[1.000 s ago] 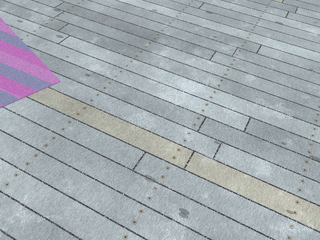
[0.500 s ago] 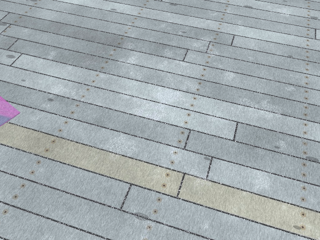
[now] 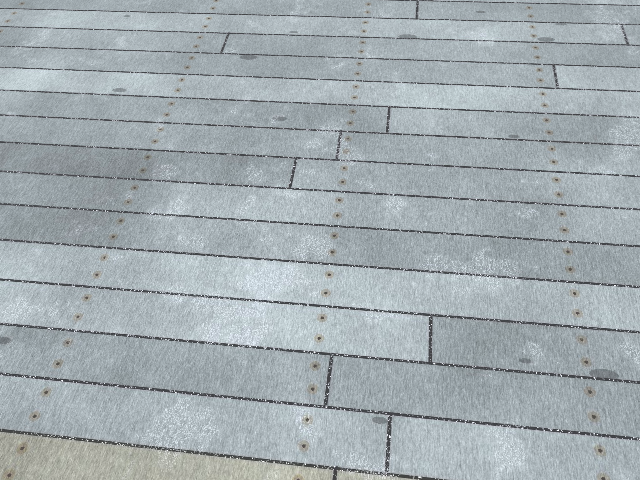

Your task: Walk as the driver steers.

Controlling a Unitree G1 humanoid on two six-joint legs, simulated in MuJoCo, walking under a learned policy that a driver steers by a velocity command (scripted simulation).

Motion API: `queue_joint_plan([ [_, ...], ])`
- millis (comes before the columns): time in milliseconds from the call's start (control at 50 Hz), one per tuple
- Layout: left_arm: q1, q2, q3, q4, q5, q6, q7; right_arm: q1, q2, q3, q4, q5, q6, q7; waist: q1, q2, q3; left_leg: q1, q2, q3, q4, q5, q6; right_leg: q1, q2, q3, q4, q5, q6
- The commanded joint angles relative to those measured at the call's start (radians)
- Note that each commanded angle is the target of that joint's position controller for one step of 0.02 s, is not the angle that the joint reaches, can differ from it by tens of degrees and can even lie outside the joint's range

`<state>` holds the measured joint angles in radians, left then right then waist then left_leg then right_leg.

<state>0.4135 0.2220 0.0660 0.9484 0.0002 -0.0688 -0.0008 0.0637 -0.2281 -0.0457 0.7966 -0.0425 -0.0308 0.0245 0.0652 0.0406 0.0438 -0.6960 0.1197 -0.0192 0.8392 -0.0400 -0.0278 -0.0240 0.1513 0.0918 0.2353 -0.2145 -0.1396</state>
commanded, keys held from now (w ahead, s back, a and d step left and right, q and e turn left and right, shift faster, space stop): w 0.76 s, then w+q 0.24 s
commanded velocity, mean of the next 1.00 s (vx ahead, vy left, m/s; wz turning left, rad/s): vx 0.50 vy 0.00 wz -0.03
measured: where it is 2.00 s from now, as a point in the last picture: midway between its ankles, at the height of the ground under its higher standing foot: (334, 257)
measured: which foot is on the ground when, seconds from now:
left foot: up 0.00-0.18, down 0.20-0.76, up 0.78-1.00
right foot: down 0.00-0.22, up 0.24-0.74, down 0.76-1.00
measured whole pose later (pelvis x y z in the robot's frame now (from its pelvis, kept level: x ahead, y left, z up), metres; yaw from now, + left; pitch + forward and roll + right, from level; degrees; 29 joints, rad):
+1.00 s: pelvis +0.55 -0.01 +0.00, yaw +2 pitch +0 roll +0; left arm 0.31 0.21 0.05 0.95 0.02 -0.10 0.00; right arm 0.29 -0.24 -0.06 0.92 -0.03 -0.03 0.03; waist 0.00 0.04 0.04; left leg -0.55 0.07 -0.02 1.08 -0.22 0.07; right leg -0.12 0.05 -0.16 0.29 -0.17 -0.09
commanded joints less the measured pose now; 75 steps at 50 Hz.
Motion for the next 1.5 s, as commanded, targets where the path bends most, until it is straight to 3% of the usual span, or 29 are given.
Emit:
queue_joint_plan([
  [20,0.116,0.116,0.016,-0.016,0.006,-0.009,0.01,-0.122,-0.052,-0.002,-0.091,0.005,-0.014,0.008,0.03,-0.111,0.018,-0.039,-0.046,0.057,-0.101,0.064,0.013,0.069,-0.257,0.143,-0.026,0.519,-0.035],
  [120,0.111,0.146,0.013,-0.014,0.022,-0.016,0.025,-0.165,-0.072,0.004,-0.129,0.018,-0.034,0.012,0.014,-0.127,0.038,0.076,-0.096,0.069,-0.281,0.008,0.078,0.149,-0.31,0.147,0.018,0.659,-0.042],
  [180,0.05,0.178,0.017,-0.017,0.028,-0.023,0.02,0.137,-0.128,-0.024,-0.038,0.024,-0.047,-0.017,-0.128,-0.115,-0.099,0.446,-0.174,0.088,-0.372,-0.063,0.137,0.124,-0.278,0.097,0.317,0.961,-0.004],
  [200,0.042,0.163,0.012,-0.027,0.02,-0.027,0.015,0.291,-0.157,-0.035,-0.002,0.008,-0.056,-0.032,-0.195,-0.081,-0.194,0.684,-0.083,0.006,-0.382,-0.064,0.17,-0.014,-0.244,0.078,0.529,0.768,0.004],
  [220,0.157,0.06,-0.01,-0.049,-0.015,-0.027,0.008,0.406,-0.268,-0.062,0.003,-0.024,-0.058,-0.038,-0.165,0.126,-0.362,0.997,0.216,-0.407,-0.363,-0.103,0.291,-0.301,-0.114,0.011,0.907,0.258,0.046],
  [240,0.196,0.106,-0.001,-0.028,-0.017,-0.022,0.01,0.388,-0.236,-0.064,0.024,0.0,-0.041,-0.02,-0.143,0.179,-0.387,1.016,0.311,-0.727,-0.523,-0.15,0.365,-0.49,-0.017,-0.005,1.093,-0.298,0.052],
  [260,0.1,0.14,0.006,-0.04,0.013,-0.015,0.012,0.274,-0.171,-0.049,0.006,0.022,-0.037,-0.014,-0.102,0.044,-0.187,0.834,0.266,-0.612,-0.563,-0.281,0.337,-0.561,-0.094,0.026,1.125,-0.211,0.045],
  [280,0.012,0.129,0.002,-0.061,0.022,-0.017,0.004,0.197,-0.109,-0.032,-0.004,0.025,-0.04,-0.009,-0.092,-0.029,-0.087,0.694,0.221,-0.473,-0.598,-0.265,0.309,-0.559,-0.133,0.021,1.063,-0.138,0.045],
  [320,-0.023,0.096,-0.003,-0.075,0.034,-0.001,-0.012,0.192,-0.068,-0.015,0.025,0.023,-0.052,-0.011,-0.05,-0.014,-0.006,0.539,0.121,-0.286,-0.657,-0.134,0.245,-0.501,-0.188,-0.002,0.961,-0.092,0.047],
  [380,-0.004,0.063,-0.011,-0.067,0.044,0.02,-0.026,0.259,-0.085,-0.018,0.071,0.033,-0.076,-0.008,-0.026,0.036,-0.019,0.52,0.094,-0.194,-0.684,0.04,0.251,-0.49,-0.206,-0.044,0.901,-0.062,0.07],
  [520,-0.308,0.043,-0.027,-0.158,0.034,0.023,-0.038,0.385,-0.093,-0.015,0.126,0.04,-0.076,-0.01,-0.085,0.02,0.033,0.601,0.033,-0.062,-0.727,0.185,0.213,-0.634,-0.243,-0.128,0.592,0.176,0.118],
  [640,-0.47,0.04,-0.037,-0.206,0.026,0.015,-0.035,0.473,-0.103,-0.012,0.165,0.028,-0.071,-0.025,-0.129,0.031,0.044,0.752,0.075,-0.053,-0.673,0.307,0.214,-0.609,-0.204,-0.155,0.38,0.197,0.098],
  [700,-0.453,0.057,-0.03,-0.208,0.027,0.005,-0.029,0.453,-0.119,-0.015,0.173,0.021,-0.065,-0.035,-0.098,0.038,0.035,0.808,0.105,-0.049,-0.592,0.471,0.204,-0.525,-0.173,-0.16,0.311,0.093,0.058],
  [740,-0.277,0.084,-0.013,-0.149,0.032,-0.006,-0.014,0.426,-0.133,-0.018,0.176,0.023,-0.058,-0.036,-0.018,0.035,-0.058,0.798,0.08,-0.018,-0.384,0.676,0.177,-0.289,-0.112,-0.185,0.231,0.063,0.019],
  [760,-0.115,0.117,0.002,-0.097,0.046,-0.016,-0.004,0.414,-0.124,-0.013,0.169,0.03,-0.056,-0.035,0.047,0.008,-0.153,0.689,0.042,0.016,-0.197,0.58,0.157,-0.055,-0.146,-0.149,0.204,0.101,-0.014],
  [780,0.036,0.209,0.025,-0.08,0.077,-0.024,0.01,0.433,-0.055,0.007,0.125,0.056,-0.059,-0.028,0.076,-0.126,-0.288,0.401,-0.033,0.056,0.127,0.194,0.125,0.252,-0.415,0.164,0.191,0.024,-0.089],
  [800,0.04,0.258,0.04,-0.077,0.062,-0.012,0.0,0.537,-0.017,0.01,0.132,0.07,-0.052,-0.031,0.03,-0.265,-0.366,0.148,-0.187,0.055,0.4,-0.514,0.109,0.363,-0.622,0.538,0.087,0.04,-0.192],
  [820,-0.033,0.187,0.029,-0.082,0.025,-0.004,-0.006,0.449,-0.114,-0.017,0.14,0.041,-0.041,-0.038,0.014,-0.099,-0.241,0.09,-0.123,-0.041,0.443,-0.434,0.123,0.234,-0.557,0.462,0.06,-0.052,-0.152],
  [840,-0.126,0.13,0.011,-0.094,0.02,-0.007,-0.009,0.385,-0.093,-0.016,0.121,0.039,-0.047,-0.03,-0.019,-0.09,-0.105,0.088,-0.087,-0.048,0.4,-0.345,0.125,0.077,-0.516,0.314,0.007,-0.038,-0.115],
  [880,-0.177,0.071,-0.004,-0.087,0.021,-0.022,-0.006,0.361,-0.066,-0.016,0.127,0.023,-0.031,-0.019,-0.062,-0.098,-0.017,0.154,-0.042,-0.039,0.316,-0.266,0.117,-0.086,-0.43,0.134,-0.067,0.041,-0.04],
  [980,-0.104,0.087,0.0,-0.044,0.01,-0.057,0.005,0.301,-0.037,-0.022,0.107,0.014,0.01,0.01,-0.093,-0.099,0.012,0.097,-0.021,-0.019,0.272,-0.14,0.089,-0.11,-0.387,-0.064,-0.123,0.222,-0.008],
  [1200,0.06,0.101,-0.006,0.026,0.018,-0.042,0.031,-0.049,-0.012,0.002,-0.027,0.01,0.007,0.032,-0.021,-0.102,0.073,0.038,-0.065,0.137,-0.162,0.025,0.116,0.091,-0.397,-0.283,-0.056,0.554,0.031],
  [1300,0.022,0.165,0.011,0.022,0.027,-0.01,0.045,0.122,-0.066,-0.026,0.007,0.005,0.007,0.019,-0.12,-0.151,-0.057,0.302,-0.2,0.203,-0.228,-0.214,0.224,0.165,-0.424,-0.346,0.325,1.07,0.031],
  [1320,0.008,0.177,0.015,0.011,0.023,-0.002,0.04,0.24,-0.094,-0.043,0.043,0.0,-0.002,0.013,-0.175,-0.131,-0.123,0.465,-0.223,0.181,-0.306,-0.205,0.253,0.096,-0.416,-0.353,0.523,0.966,0.039],
  [1340,-0.013,0.165,0.012,-0.019,0.017,-0.002,0.033,0.376,-0.173,-0.072,0.075,-0.014,-0.007,0.0,-0.242,-0.042,-0.206,0.698,-0.097,-0.013,-0.384,-0.263,0.311,-0.11,-0.382,-0.361,0.823,0.654,0.069],
  [1360,0.007,0.061,-0.005,-0.102,-0.001,-0.014,0.009,0.333,-0.286,-0.101,0.048,-0.002,0.002,-0.008,-0.158,0.233,-0.277,1.007,0.212,-0.604,-0.473,-0.204,0.49,-0.595,-0.132,-0.307,1.228,-0.295,0.136],
  [1380,-0.118,0.135,0.005,-0.13,0.015,-0.028,0.003,0.356,-0.273,-0.098,0.047,0.023,0.015,-0.011,-0.199,0.026,-0.272,0.993,0.221,-0.672,-0.554,-0.17,0.496,-0.727,-0.143,-0.076,1.281,-0.27,0.127],
  [1420,-0.148,0.118,-0.002,-0.144,0.003,-0.049,0.001,0.259,-0.175,-0.072,0.055,0.032,0.011,-0.021,-0.114,-0.088,-0.061,0.74,0.166,-0.439,-0.592,-0.02,0.4,-0.706,-0.241,-0.057,1.099,-0.123,0.118],
  [1500,-0.092,0.087,-0.006,-0.132,0.052,0.022,-0.005,0.217,-0.128,-0.048,0.052,0.047,-0.032,-0.022,-0.028,-0.058,-0.04,0.545,0.04,-0.24,-0.626,0.238,0.339,-0.537,-0.272,-0.073,0.92,-0.104,0.161],
])
Velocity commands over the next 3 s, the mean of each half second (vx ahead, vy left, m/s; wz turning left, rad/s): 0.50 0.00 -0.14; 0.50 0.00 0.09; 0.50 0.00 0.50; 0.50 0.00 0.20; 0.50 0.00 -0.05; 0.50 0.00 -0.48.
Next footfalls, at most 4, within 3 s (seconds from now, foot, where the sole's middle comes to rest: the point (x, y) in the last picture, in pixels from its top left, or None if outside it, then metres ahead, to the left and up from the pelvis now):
0.20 left None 0.30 0.12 -0.78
0.76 right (407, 426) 0.58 -0.07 -0.78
1.34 left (326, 318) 0.84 0.11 -0.78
1.90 right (345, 207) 1.20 0.08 -0.78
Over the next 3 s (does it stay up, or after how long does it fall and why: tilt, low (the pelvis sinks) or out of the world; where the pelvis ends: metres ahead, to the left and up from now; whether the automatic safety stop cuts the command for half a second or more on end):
stays up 1.54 0.29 -0.03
